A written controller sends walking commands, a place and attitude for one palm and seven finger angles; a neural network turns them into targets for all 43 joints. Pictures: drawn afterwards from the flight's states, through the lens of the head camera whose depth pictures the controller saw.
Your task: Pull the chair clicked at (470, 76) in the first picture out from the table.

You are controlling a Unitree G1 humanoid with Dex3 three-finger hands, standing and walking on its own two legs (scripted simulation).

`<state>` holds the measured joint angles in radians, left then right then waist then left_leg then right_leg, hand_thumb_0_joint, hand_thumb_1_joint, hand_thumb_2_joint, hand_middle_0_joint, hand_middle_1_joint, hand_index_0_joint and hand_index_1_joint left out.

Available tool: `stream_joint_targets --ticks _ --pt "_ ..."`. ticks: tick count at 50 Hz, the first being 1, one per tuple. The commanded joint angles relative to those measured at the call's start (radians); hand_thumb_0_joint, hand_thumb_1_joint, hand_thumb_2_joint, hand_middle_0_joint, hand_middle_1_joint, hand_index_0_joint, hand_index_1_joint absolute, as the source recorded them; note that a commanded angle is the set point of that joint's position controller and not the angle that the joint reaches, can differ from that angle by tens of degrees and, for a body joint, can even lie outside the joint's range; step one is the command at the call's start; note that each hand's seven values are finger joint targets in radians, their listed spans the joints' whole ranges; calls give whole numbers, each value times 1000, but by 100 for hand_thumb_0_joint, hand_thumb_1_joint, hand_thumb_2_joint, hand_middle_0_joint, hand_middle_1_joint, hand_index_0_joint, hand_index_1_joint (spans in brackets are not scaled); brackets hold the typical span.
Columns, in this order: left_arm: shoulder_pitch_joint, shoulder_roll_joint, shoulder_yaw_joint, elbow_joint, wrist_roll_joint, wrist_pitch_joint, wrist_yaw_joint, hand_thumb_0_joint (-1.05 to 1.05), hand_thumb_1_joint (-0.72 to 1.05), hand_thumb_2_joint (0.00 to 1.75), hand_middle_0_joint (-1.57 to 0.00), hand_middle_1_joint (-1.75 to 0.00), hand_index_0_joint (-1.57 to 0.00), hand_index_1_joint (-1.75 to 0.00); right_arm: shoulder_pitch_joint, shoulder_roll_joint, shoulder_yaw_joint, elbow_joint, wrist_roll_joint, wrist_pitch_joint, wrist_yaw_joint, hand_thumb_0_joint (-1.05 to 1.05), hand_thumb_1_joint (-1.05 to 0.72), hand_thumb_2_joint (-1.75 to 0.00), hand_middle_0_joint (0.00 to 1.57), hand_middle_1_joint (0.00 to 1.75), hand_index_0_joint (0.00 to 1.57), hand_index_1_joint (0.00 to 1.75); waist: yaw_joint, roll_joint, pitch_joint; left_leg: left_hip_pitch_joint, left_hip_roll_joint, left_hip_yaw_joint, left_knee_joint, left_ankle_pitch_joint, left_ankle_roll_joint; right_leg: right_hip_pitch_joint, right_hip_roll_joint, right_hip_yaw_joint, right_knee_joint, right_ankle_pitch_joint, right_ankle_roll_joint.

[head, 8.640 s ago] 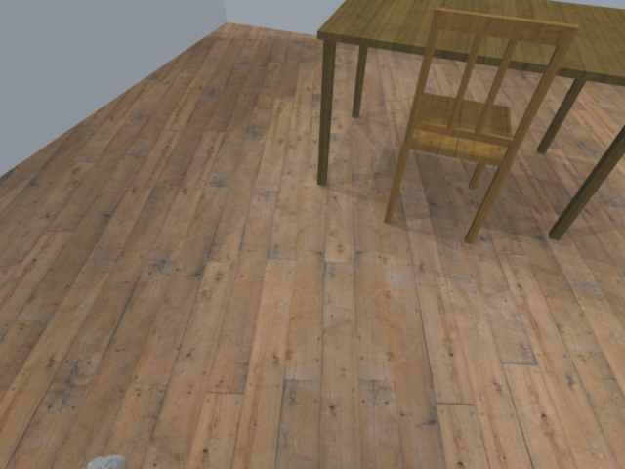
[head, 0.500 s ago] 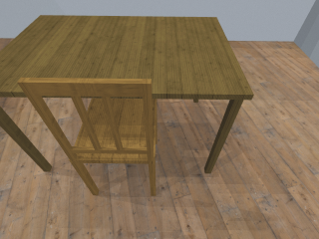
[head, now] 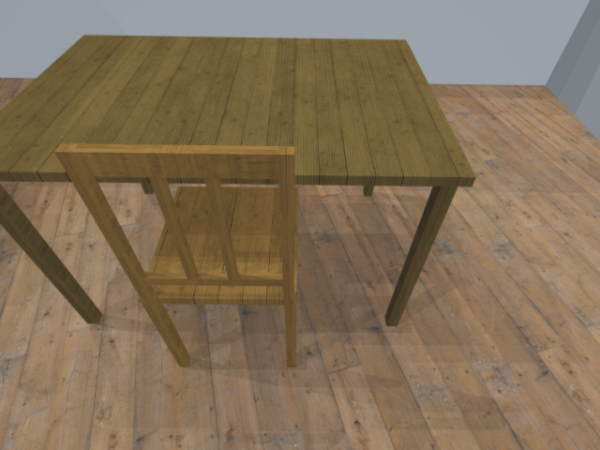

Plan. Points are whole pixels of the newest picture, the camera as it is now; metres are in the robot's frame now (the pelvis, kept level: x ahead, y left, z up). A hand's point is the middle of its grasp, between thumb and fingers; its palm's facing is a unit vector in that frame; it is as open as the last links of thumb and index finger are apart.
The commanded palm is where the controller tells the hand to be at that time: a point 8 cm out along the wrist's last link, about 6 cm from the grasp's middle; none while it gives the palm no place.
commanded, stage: look again from close up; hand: left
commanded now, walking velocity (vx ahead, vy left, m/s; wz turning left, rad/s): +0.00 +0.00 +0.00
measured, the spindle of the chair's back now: (177, 232) +0.53 +0.29 -0.09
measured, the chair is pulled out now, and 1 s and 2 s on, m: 0.00 0.00 0.00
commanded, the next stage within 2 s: shuffle to correct the standing spot in 1.84 s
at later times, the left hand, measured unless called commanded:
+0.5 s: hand out of the picture +0.04 +0.22 -0.17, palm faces +0.04 -0.98 -0.22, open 7.4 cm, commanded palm none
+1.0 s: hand out of the picture +0.03 +0.20 -0.18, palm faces +0.03 -0.98 -0.17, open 7.4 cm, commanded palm none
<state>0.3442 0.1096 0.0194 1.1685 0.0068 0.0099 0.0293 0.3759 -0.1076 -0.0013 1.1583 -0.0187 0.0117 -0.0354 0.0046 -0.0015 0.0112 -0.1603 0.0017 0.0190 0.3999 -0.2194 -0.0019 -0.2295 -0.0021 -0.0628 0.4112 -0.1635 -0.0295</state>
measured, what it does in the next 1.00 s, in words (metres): shifts its weight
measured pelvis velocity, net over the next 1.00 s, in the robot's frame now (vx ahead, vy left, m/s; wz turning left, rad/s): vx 0.04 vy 0.04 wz -0.01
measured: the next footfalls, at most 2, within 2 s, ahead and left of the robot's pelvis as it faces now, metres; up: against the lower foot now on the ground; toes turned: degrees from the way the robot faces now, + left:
none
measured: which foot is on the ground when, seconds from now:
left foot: down 0.00-1.00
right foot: down 0.00-1.00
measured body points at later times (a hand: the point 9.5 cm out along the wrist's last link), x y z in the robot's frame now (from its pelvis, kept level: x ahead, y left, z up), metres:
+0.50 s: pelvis +0.03 +0.04 -0.01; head +0.02 +0.03 +0.44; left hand +0.04 +0.27 -0.16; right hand +0.02 -0.17 -0.17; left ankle +0.00 +0.12 -0.74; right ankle +0.04 -0.10 -0.74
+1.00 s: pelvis +0.04 +0.04 +0.00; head +0.05 +0.04 +0.45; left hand +0.03 +0.25 -0.16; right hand +0.03 -0.17 -0.17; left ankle +0.00 +0.12 -0.74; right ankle +0.04 -0.10 -0.74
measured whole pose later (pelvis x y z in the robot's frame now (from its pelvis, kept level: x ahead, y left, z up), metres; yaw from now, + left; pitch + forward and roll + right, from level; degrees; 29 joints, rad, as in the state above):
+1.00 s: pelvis +0.04 +0.04 +0.00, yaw +0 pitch -2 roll +0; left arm 0.31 0.11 -0.01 1.13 0.01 -0.01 0.04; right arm 0.28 -0.15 0.02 1.14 -0.01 -0.03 -0.04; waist 0.00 0.01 0.04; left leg -0.10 -0.05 0.05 0.43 -0.30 0.06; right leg -0.19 -0.06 -0.03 0.48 -0.26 0.03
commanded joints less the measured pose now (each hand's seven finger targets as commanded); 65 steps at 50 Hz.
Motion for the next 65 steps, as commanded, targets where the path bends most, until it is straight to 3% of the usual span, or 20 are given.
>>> stream_joint_targets --ticks 1,4,5,6,7,8,10,13,17,19,24,41,58,65 --pt "51 87 8 -29 3 -24 7 0 90 90 -20 -30 -20 -30 65 -68 -14 -27 6 -20 -5 0 -90 -90 20 30 20 30 2 -2 99 -99 77 -92 -115 -107 29 -26 -99 138 -123 -174 4" --pt "59 79 4 -25 3 -25 8 0 90 90 -20 -30 -20 -30 64 -69 -12 -27 8 -24 -7 0 -90 -90 20 30 20 30 3 7 107 -100 82 -97 -120 -91 30 -23 -97 128 -109 -131 5" --pt "132 121 -12 -15 17 -50 43 0 90 90 -20 -30 -20 -30 -109 -115 -9 -100 8 -40 15 0 -90 -90 20 30 20 30 68 34 144 -176 88 1 110 -73 -14 -19 -144 145 -76 59 12" --pt "79 168 -2 -59 14 -55 33 0 90 90 -20 -30 -20 -30 -12 -65 -11 -129 5 -22 17 0 -90 -90 20 30 20 30 -20 3 40 -125 27 -27 151 -153 -4 -59 -194 245 -145 -264 -33" --pt "33 159 5 -79 16 -54 26 0 90 90 -20 -30 -20 -30 42 -59 -12 -110 -1 -26 17 0 -90 -90 20 30 20 30 -40 25 30 -77 26 -24 130 -116 11 -127 -191 235 -135 -377 -55" --pt "17 171 7 -89 14 -56 22 0 90 90 -20 -30 -20 -30 79 -57 -7 -106 -3 -26 20 0 -90 -90 20 30 20 30 -53 22 -24 -45 30 -17 121 -77 17 -116 -170 190 -102 -327 -58" --pt "17 123 -2 -95 9 -56 17 0 90 90 -20 -30 -20 -30 89 -65 -4 -112 0 -38 19 0 -90 -90 20 30 20 30 -45 34 -5 -82 54 -57 54 -43 26 -91 -123 144 -40 -248 -40" --pt "32 93 -12 -88 8 -48 10 0 90 90 -20 -30 -20 -30 50 -88 2 -124 3 -53 12 0 -90 -90 20 30 20 30 -13 57 89 -202 97 -123 -47 -42 49 -17 -80 94 18 -109 -23" --pt "45 85 -17 -84 3 -48 9 0 90 90 -20 -30 -20 -30 41 -112 6 -121 6 -63 7 0 -90 -90 20 30 20 30 -2 -5 102 -185 92 -118 -72 23 50 29 -86 91 28 -5 -12" --pt "35 93 -16 -86 3 -44 9 0 90 90 -20 -30 -20 -30 44 -117 10 -107 5 -66 5 0 -90 -90 20 30 20 30 -1 11 116 -179 93 -118 -84 75 48 37 -88 87 36 19 -11" --pt "26 104 -11 -93 0 -39 12 0 90 90 -20 -30 -20 -30 37 -132 10 -92 4 -68 0 0 -90 -90 20 30 20 30 1 7 75 -101 94 -101 -72 219 44 58 -94 80 52 75 -2" --pt "20 113 -10 -76 1 -33 13 0 90 90 -20 -30 -20 -30 -10 -133 8 -48 8 -60 -4 0 -90 -90 20 30 20 30 -2 7 49 -26 86 -83 -64 213 45 73 -106 93 29 110 3" --pt "44 100 -14 -67 3 -34 14 0 90 90 -20 -30 -20 -30 -23 -111 8 -23 11 -56 -5 0 -90 -90 20 30 20 30 2 -9 83 -27 88 -78 -72 164 46 59 -108 95 -4 103 2" --pt "48 101 -11 -69 3 -38 15 0 90 90 -20 -30 -20 -30 -14 -108 8 -21 11 -57 -5 0 -90 -90 20 30 20 30 1 -17 61 -25 85 -75 -63 168 42 76 -113 102 -3 135 -1"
